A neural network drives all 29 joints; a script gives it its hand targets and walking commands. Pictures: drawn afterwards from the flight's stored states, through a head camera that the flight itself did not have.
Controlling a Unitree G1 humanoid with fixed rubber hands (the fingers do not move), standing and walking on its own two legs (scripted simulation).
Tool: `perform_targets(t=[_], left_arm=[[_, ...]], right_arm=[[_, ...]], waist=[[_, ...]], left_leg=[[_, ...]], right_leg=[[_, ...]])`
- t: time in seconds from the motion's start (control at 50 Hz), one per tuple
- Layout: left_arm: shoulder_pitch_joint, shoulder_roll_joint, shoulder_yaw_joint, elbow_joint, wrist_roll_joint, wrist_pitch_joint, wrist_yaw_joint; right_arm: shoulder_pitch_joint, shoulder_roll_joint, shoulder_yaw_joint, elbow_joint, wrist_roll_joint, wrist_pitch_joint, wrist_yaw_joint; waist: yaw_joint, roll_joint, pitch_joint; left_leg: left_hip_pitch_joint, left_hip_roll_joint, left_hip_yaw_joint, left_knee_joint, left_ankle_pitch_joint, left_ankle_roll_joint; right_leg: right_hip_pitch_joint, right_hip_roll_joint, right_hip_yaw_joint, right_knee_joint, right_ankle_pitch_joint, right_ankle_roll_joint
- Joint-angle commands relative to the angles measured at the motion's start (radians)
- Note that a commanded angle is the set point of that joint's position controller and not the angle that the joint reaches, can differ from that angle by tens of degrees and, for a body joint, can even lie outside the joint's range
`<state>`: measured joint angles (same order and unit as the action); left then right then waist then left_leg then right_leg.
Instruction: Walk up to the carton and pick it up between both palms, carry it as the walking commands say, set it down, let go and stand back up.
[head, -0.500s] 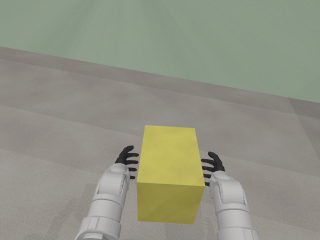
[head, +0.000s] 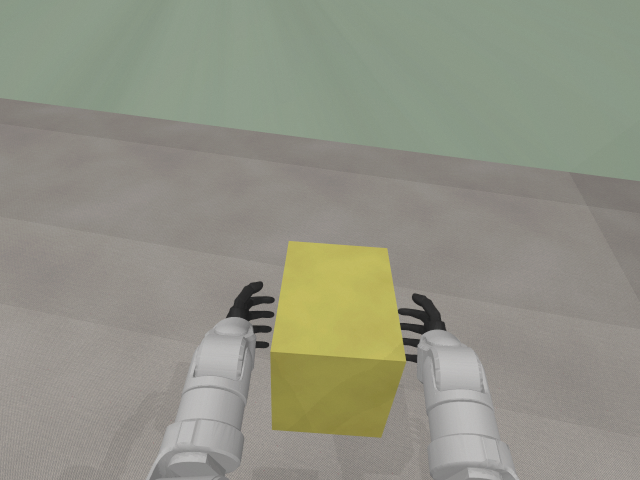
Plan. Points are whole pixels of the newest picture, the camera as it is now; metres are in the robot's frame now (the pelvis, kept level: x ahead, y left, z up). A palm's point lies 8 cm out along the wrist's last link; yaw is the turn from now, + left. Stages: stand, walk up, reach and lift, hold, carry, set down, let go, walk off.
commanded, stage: set down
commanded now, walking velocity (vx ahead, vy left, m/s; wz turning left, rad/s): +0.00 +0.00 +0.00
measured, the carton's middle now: (332, 334) +0.37 -0.05 -0.05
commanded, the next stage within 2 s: none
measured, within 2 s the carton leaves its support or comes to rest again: neither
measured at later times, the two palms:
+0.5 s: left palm (248, 355) +0.32 +0.08 -0.03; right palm (421, 365) +0.29 -0.17 -0.03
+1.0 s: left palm (259, 372) +0.35 +0.08 -0.13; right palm (407, 384) +0.31 -0.17 -0.13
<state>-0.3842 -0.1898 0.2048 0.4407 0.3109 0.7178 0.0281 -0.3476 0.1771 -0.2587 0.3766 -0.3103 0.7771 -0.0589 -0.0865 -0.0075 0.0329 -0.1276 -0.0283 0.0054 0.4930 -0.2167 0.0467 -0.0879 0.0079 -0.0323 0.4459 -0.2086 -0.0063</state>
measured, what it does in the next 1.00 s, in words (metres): lowers itself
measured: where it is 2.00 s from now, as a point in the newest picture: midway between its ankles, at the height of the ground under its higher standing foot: outside the picture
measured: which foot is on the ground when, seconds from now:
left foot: down 0.00-1.00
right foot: down 0.00-1.00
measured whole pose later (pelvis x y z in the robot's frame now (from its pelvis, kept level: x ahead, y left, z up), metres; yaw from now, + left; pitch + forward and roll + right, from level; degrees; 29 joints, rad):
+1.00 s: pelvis -0.04 -0.01 -0.08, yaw +0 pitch +21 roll -1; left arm -0.61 -0.22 0.40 0.66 0.32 0.19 0.16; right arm -0.54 0.22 -0.45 0.54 -0.30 0.24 -0.11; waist -0.08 0.02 -0.03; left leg -1.04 -0.03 0.01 1.01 -0.33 0.04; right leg -1.02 0.00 -0.03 1.01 -0.35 -0.01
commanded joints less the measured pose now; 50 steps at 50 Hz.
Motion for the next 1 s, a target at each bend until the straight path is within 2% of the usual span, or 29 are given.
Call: perform_targets(t=[0.0,0.06,0.18,0.26,0.38,0.58,0.68,0.78,0.98], left_arm=[[-0.519,-1.103,-0.399,0.000,-0.235,-0.104,-0.254],[-0.560,-1.094,-0.336,0.080,-0.202,-0.134,-0.247],[-0.655,-1.056,-0.227,0.232,-0.147,-0.204,-0.245],[-0.690,-1.021,-0.180,0.280,-0.110,-0.256,-0.241],[-0.717,-0.977,-0.149,0.311,-0.068,-0.331,-0.233],[-0.732,-0.978,-0.189,0.335,-0.044,-0.456,-0.212],[-0.732,-0.965,-0.222,0.325,-0.040,-0.507,-0.198],[-0.720,-0.959,-0.263,0.318,-0.047,-0.537,-0.179],[-0.737,-0.975,-0.341,0.307,-0.085,-0.566,-0.127]], right_arm=[[-0.620,1.079,0.454,-0.071,0.277,-0.114,0.274],[-0.676,1.062,0.413,-0.007,0.251,-0.145,0.276],[-0.747,1.040,0.302,0.147,0.172,-0.219,0.259],[-0.765,1.029,0.254,0.207,0.131,-0.272,0.240],[-0.771,1.032,0.237,0.246,0.095,-0.354,0.216],[-0.788,0.995,0.257,0.242,0.074,-0.491,0.210],[-0.795,0.971,0.284,0.233,0.077,-0.541,0.216],[-0.793,0.940,0.326,0.214,0.091,-0.573,0.221],[-0.809,0.884,0.390,0.186,0.130,-0.603,0.221]], waist=[[0.027,0.013,-0.287],[0.038,0.006,-0.290],[0.023,-0.009,-0.303],[0.018,-0.012,-0.307],[0.018,-0.017,-0.363],[-0.002,0.010,-0.527],[-0.002,0.022,-0.599],[-0.002,0.033,-0.679],[-0.023,0.043,-0.826]], left_leg=[[0.067,-0.005,-0.184,-0.062,0.082,0.001],[0.050,-0.012,-0.176,-0.044,0.036,0.007],[-0.004,-0.022,-0.160,-0.004,-0.019,0.015],[-0.066,-0.028,-0.154,0.032,-0.026,0.018],[-0.166,-0.039,-0.149,0.088,-0.039,0.019],[-0.294,-0.063,-0.139,0.191,0.004,0.008],[-0.369,-0.072,-0.136,0.247,0.025,0.005],[-0.438,-0.084,-0.135,0.313,0.051,0.001],[-0.556,-0.105,-0.140,0.461,0.083,-0.022]], right_leg=[[-0.016,0.059,0.134,-0.009,0.074,-0.034],[-0.062,0.058,0.139,0.012,0.026,-0.035],[-0.131,0.051,0.144,0.046,-0.025,-0.033],[-0.174,0.049,0.148,0.074,-0.029,-0.027],[-0.216,0.052,0.154,0.125,-0.026,-0.016],[-0.327,0.076,0.136,0.234,0.040,-0.011],[-0.398,0.087,0.125,0.294,0.056,-0.005],[-0.484,0.097,0.116,0.366,0.068,-0.005],[-0.670,0.117,0.100,0.521,0.085,-0.002]])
